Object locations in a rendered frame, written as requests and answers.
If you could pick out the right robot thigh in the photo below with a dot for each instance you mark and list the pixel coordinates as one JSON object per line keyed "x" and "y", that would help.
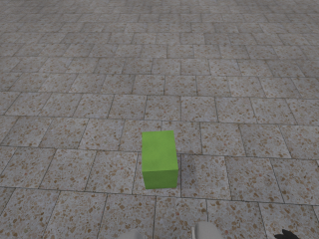
{"x": 205, "y": 230}

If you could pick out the robot right hand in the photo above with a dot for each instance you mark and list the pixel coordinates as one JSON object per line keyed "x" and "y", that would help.
{"x": 286, "y": 235}

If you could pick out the carton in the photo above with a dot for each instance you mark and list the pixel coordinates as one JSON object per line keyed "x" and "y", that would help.
{"x": 159, "y": 160}

